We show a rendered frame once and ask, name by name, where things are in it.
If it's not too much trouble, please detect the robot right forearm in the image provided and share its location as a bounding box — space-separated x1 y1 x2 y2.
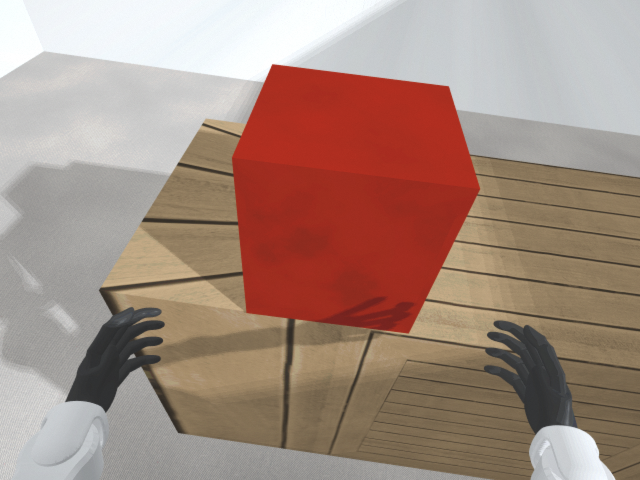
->
529 425 615 480

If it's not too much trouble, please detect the robot left forearm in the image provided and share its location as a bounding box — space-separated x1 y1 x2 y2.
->
11 401 109 480

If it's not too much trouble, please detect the right robot hand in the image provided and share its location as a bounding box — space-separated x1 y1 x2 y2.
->
484 320 578 434

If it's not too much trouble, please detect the left robot hand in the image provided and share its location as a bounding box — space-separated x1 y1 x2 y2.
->
65 307 165 413

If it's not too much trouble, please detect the carton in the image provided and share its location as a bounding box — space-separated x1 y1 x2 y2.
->
232 64 480 334

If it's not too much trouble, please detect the pedestal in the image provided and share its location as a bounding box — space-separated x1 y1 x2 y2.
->
99 119 640 480

